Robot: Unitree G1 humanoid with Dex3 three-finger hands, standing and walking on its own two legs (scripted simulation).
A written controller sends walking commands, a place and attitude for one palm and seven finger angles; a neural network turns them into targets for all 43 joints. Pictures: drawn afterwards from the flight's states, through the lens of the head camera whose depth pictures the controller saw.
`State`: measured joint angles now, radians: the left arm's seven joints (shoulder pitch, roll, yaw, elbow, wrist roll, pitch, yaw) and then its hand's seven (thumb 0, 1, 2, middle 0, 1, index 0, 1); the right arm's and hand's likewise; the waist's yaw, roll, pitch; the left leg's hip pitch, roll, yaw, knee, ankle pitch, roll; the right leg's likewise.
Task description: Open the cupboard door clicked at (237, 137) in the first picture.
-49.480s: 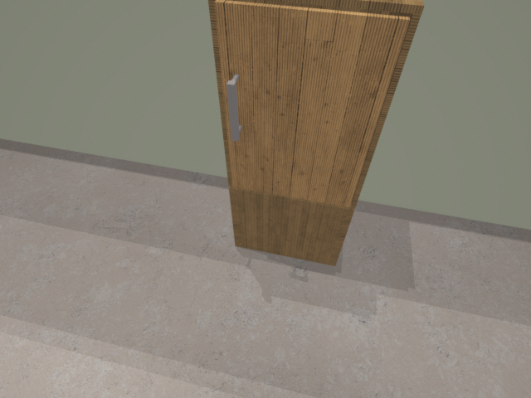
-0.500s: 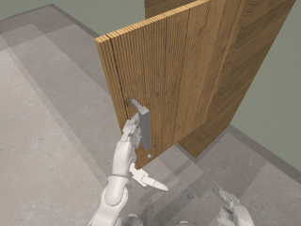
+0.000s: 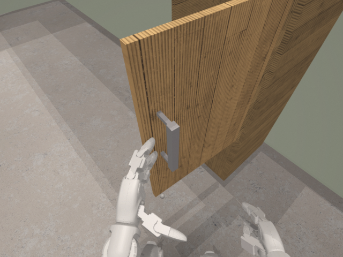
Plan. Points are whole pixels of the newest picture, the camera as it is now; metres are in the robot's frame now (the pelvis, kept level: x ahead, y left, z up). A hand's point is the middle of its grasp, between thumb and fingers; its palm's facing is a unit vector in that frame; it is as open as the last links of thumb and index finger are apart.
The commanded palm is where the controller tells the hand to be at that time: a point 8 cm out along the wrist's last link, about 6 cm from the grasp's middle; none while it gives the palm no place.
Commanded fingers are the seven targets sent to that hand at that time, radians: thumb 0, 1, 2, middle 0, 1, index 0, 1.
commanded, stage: slide the hand sideways off the handle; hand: left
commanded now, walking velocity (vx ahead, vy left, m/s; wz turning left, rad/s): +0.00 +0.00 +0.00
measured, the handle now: (167, 143) +0.36 +0.04 +0.07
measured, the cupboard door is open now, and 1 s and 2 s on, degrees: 85 85 85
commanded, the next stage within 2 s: draw the hand back to the body in 0.42 s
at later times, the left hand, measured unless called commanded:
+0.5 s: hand (137, 215) +0.20 +0.08 +0.06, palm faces -0.02 -1.00 -0.01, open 16.4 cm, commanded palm +0.18 +0.13 +0.07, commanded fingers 0.00 -0.50 0.30 -0.15 -0.30 -0.15 -0.30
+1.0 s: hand (98, 204) +0.20 +0.14 +0.13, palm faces -0.02 -1.00 -0.07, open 16.3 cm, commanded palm +0.17 +0.20 +0.14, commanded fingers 0.00 -0.32 0.38 -0.16 -0.30 -0.16 -0.30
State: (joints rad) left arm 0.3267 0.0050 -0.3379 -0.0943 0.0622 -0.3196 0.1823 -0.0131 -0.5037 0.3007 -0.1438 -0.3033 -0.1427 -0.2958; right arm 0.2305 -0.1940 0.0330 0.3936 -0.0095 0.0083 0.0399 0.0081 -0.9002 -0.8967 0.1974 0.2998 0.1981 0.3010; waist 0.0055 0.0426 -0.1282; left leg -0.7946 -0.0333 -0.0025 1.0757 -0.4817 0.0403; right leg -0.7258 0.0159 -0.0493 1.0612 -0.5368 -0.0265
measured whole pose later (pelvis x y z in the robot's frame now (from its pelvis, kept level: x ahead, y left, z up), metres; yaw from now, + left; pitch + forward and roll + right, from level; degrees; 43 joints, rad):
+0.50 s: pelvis +0.00 -0.02 -0.01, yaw +0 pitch +13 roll -1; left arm 0.56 0.12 -0.16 -0.24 -0.08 -0.37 -0.01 -0.01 -0.50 0.30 -0.15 -0.30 -0.15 -0.30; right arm 0.26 -0.22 0.01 0.39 0.00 -0.03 0.00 0.01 -0.90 -0.90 0.20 0.30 0.20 0.30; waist 0.00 0.04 -0.14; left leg -0.85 -0.02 -0.03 1.12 -0.51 0.01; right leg -0.77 0.03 -0.07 1.11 -0.57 -0.05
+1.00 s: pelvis +0.01 -0.01 +0.02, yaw +1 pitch +8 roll -2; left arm 0.60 0.22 0.03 -0.39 -0.21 -0.24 -0.13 -0.01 -0.49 0.31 -0.15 -0.30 -0.15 -0.30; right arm 0.29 -0.24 0.03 0.41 0.04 -0.08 -0.05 0.01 -0.90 -0.90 0.20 0.30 0.20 0.30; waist 0.01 0.06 -0.14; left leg -0.64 -0.01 -0.03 0.97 -0.46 0.02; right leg -0.56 0.04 -0.07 0.92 -0.50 -0.04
